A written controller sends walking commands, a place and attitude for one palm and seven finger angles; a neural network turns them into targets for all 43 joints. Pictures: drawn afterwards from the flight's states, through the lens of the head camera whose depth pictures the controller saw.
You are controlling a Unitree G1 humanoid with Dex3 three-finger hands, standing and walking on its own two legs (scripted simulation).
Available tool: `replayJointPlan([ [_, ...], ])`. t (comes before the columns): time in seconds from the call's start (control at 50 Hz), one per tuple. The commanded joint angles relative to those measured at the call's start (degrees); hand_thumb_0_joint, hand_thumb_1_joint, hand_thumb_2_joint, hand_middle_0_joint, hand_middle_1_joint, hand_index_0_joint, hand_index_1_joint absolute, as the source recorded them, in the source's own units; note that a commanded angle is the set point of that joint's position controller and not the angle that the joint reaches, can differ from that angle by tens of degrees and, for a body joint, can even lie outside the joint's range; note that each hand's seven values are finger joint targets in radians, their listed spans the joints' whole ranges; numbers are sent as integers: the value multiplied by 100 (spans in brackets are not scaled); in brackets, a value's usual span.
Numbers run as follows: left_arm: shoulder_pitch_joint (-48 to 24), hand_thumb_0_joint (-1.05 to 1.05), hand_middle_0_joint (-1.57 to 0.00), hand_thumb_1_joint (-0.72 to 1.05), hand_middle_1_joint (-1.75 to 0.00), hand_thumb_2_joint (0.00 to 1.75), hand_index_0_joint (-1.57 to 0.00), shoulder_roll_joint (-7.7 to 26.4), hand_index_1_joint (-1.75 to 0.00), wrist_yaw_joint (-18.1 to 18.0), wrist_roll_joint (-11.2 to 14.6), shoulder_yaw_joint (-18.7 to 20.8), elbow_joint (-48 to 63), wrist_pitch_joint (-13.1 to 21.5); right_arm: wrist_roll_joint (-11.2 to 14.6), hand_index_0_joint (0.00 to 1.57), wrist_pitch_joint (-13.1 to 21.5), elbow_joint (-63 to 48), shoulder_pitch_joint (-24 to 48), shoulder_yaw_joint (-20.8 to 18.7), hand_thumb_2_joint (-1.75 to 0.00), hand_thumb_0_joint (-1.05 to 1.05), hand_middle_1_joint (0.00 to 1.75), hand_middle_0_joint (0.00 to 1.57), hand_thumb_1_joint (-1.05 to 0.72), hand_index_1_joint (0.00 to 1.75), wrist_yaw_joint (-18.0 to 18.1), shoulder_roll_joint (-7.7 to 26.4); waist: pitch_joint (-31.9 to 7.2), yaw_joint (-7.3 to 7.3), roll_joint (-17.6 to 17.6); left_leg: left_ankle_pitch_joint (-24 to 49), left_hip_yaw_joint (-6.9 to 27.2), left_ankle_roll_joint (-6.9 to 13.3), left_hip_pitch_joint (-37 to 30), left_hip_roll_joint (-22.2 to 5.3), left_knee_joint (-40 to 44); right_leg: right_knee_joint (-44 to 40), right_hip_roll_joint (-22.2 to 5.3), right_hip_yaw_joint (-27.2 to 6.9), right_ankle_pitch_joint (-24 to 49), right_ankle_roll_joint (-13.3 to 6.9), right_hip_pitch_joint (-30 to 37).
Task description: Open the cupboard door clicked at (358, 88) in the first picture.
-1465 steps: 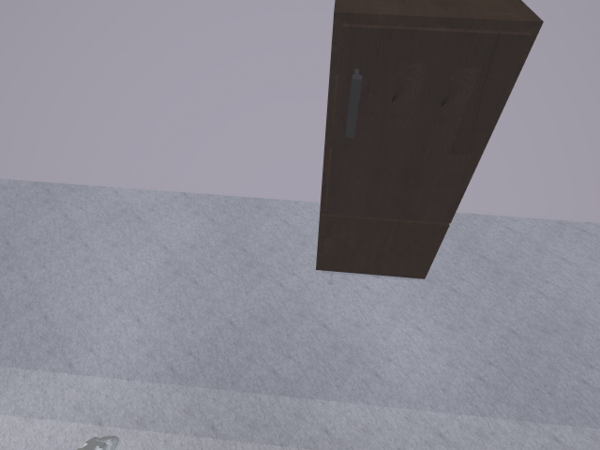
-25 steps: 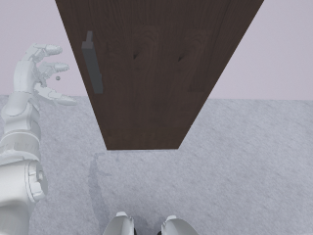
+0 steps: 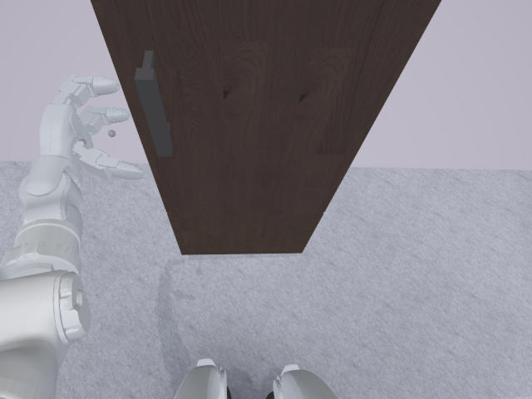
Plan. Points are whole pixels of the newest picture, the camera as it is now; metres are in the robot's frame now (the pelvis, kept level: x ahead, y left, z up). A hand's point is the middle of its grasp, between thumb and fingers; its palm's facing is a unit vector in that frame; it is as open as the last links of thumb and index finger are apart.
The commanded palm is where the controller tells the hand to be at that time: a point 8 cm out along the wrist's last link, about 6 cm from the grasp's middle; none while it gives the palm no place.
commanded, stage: slide the fingers in behind the handle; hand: left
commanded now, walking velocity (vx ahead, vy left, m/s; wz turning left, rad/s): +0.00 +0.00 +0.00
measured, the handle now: (157, 108) +0.53 +0.14 +0.09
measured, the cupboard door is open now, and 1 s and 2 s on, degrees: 1 1 0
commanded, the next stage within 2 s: close the thumb around the handle in 1.24 s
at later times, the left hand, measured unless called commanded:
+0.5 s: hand (126, 132) +0.49 +0.18 +0.08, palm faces +0.02 -1.00 +0.00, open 14.2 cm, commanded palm +0.47 +0.21 +0.08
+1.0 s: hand (138, 138) +0.48 +0.16 +0.08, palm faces +0.06 -1.00 -0.01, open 15.2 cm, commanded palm +0.46 +0.18 +0.08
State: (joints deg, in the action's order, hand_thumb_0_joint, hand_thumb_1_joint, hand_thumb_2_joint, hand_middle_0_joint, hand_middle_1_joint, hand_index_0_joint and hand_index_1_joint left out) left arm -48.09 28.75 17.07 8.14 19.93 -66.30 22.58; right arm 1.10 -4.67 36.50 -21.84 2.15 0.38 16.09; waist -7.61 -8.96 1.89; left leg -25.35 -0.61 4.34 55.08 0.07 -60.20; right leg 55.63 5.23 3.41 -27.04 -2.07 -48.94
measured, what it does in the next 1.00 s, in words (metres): stands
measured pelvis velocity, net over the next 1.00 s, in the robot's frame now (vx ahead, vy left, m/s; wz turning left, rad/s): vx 0.00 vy -0.01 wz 0.04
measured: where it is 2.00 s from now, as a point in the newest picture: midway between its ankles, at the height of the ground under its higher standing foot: outside the picture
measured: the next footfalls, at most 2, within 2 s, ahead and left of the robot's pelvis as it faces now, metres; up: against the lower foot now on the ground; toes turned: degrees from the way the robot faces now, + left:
none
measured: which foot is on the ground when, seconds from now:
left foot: down 0.00-1.00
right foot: down 0.00-1.00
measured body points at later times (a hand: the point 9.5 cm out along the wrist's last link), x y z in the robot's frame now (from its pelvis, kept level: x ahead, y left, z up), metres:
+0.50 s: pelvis +0.00 -0.01 +0.00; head +0.11 +0.02 +0.44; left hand +0.48 +0.24 +0.08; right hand +0.01 -0.27 -0.11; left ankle +0.03 +0.07 -0.67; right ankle -0.01 -0.11 -0.67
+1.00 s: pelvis +0.00 -0.01 +0.00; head +0.10 +0.02 +0.44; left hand +0.47 +0.22 +0.08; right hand +0.04 -0.27 -0.12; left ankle +0.03 +0.07 -0.67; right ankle -0.01 -0.11 -0.67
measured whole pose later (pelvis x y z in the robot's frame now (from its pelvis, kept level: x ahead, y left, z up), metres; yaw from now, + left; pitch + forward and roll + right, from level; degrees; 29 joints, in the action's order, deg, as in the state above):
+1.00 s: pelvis +0.00 -0.01 +0.00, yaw +2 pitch +20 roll -4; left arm -47.9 20.1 5.8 9.1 11.3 -65.2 25.1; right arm 0.2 -2.6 39.7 -20.6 0.3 -1.9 14.9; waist -8.1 -6.4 2.4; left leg -25.4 0.8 3.7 54.3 1.3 -60.2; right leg 56.2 4.2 4.8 -28.2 -2.7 -47.8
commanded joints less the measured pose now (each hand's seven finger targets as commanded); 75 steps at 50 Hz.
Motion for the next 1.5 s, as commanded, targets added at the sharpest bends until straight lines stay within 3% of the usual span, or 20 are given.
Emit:
replayJointPlan([
  [0.0,-2559,0,-30,-50,-120,30,-30,1346,-120,-132,59,166,1363,432,1,20,132,-342,-816,-380,-90,0,30,20,-90,30,25,1051,-2582,-18,675,2345,664,-271,-2959,-190,638,-629,-56,-192,1723,27,143],
  [0.12,-2486,0,-30,-50,-120,30,-30,1266,-120,-223,32,124,1087,353,2,20,119,-359,-795,-360,-90,0,30,20,-90,30,14,1049,-2203,-70,501,1909,600,-230,-2565,-165,654,-683,-64,-226,1512,46,121],
  [0.2,-2556,0,-30,-50,-120,30,-30,1227,-120,-273,16,142,1276,462,-10,20,147,-351,-838,-385,-90,0,30,20,-90,30,0,1026,-2522,-18,663,2152,625,-254,-2819,-176,625,-630,-64,-225,1659,28,138],
  [0.34,-2857,0,-30,-50,-120,30,-30,805,-120,-348,-23,-235,1255,459,-24,20,181,-247,-853,-407,-90,0,30,20,-90,30,-19,1007,-2386,-185,627,1958,653,-243,-2813,-180,615,-657,-71,-217,1516,43,-76],
  [0.38,-2860,0,-30,-50,-120,30,-30,550,-120,-358,-27,-430,1281,474,-27,20,192,-226,-863,-420,-90,0,30,20,-90,30,-35,988,-2422,-187,804,2082,711,-274,-3022,-189,614,-626,-67,-176,1503,8,-220],
  [0.48,-2859,0,-30,-50,-120,30,-30,460,-120,-440,3,-448,1329,480,-47,20,199,-131,-904,-458,-90,0,30,20,-90,30,-62,1004,-2520,-213,588,2262,722,-259,-3073,-186,568,-638,-59,-172,1660,13,-154],
  [0.52,-2935,0,-30,-50,-120,30,-30,97,-120,-450,-19,-744,1433,509,-48,20,212,-122,-833,-466,-90,0,30,20,-90,30,-91,950,-2517,-197,817,2279,745,-296,-3249,-190,584,-636,-63,-138,1587,7,-302],
  [0.58,-3006,0,-30,-50,-120,30,-30,-186,-120,-525,-2,-956,1413,520,-55,20,234,-77,-844,-477,-90,0,30,20,-90,30,-106,937,-2364,-286,722,2238,785,-292,-3287,-192,602,-666,-59,-120,1539,1,-413],
  [0.6,-3042,0,-30,-50,-120,30,-30,7,-120,-569,-37,-812,1425,548,-55,20,232,-48,-837,-489,-90,0,30,20,-90,30,-102,975,-2396,-233,717,2223,828,-319,-3301,-209,623,-646,-68,-119,1508,-5,-440],
  [0.66,-2984,0,-30,-50,-120,30,-30,-322,-120,-612,-60,-1073,1365,549,-60,20,263,-33,-806,-500,-90,0,30,20,-90,30,-122,940,-2357,-280,663,2081,804,-305,-3268,-181,631,-685,-71,-124,1452,-3,-416],
  [0.72,-3106,0,-30,-50,-120,30,-30,-470,-120,-669,-69,-1189,1621,629,-78,20,299,-5,-786,-525,-90,0,30,20,-90,30,-145,920,-2635,-273,830,2390,831,-325,-3557,-190,573,-637,-76,-116,1602,-12,-448],
  [0.82,-3043,0,-30,-50,-120,30,-30,-765,-120,-742,-81,-1400,1550,638,-76,20,319,17,-719,-523,-90,0,30,20,-90,30,-177,887,-2401,-280,706,2263,826,-325,-3443,-174,605,-648,-79,-81,1548,-11,-469],
  [1.04,-3126,0,-30,-50,-120,30,-30,-718,-120,-778,-82,-1344,1641,728,-65,20,355,14,-662,-526,-90,0,30,20,-90,30,-171,877,-2527,-248,592,2306,823,-313,-3467,-150,613,-634,-90,-109,1626,-13,-349],
  [1.08,-2992,0,-30,-50,-120,30,-30,-554,-120,-801,-24,-1143,1427,658,-55,20,340,3,-673,-510,-90,0,30,20,-90,30,-150,894,-2406,-207,608,2245,816,-313,-3353,-145,629,-614,-93,-106,1585,-25,-348],
  [1.12,-2841,0,-30,-50,-120,30,-30,-13,-120,-923,13,-562,1147,564,-50,20,310,-13,-676,-488,-90,0,30,20,-90,30,-124,924,-2360,-76,309,2080,741,-293,-2998,-114,663,-630,-96,-139,1598,-5,-68],
  [1.18,-2685,0,-30,-50,-120,30,-30,483,-120,-1084,-125,-128,1215,601,-90,20,301,-160,-691,-432,-90,0,30,20,-90,30,-132,912,-2482,96,364,2175,616,-261,-2713,-63,624,-523,-118,-200,1798,4,239],
  [1.26,-2276,0,-30,-50,-120,30,-30,591,-120,-1093,-288,-59,1391,719,-91,20,244,-375,-661,-412,-90,0,30,20,-90,30,-177,840,-2585,200,269,2227,431,-242,-2476,-41,599,-518,-113,-288,2114,51,670],
  [1.32,-2194,0,-30,-50,-120,30,-30,497,-120,-938,-197,-136,1368,701,-45,20,213,-398,-667,-428,-90,0,30,20,-90,30,-159,845,-2496,129,106,2147,385,-224,-2407,-54,605,-577,-100,-316,2205,71,773],
  [1.38,-2433,0,-31,-33,-122,37,-31,259,-122,-804,-73,-330,1360,604,-11,20,210,-370,-693,-432,-90,0,30,20,-90,30,-120,839,-2266,1,188,1906,362,-195,-2336,-39,615,-668,-109,-341,2058,76,652],
  [1.48,-2816,0,-33,-5,-125,49,-33,373,-125,-748,-31,-329,1264,617,-12,20,292,-217,-733,-433,-90,0,30,20,-90,30,-59,880,-2201,-121,246,1519,411,-172,-2249,-47,592,-739,-131,-394,1653,81,422],
])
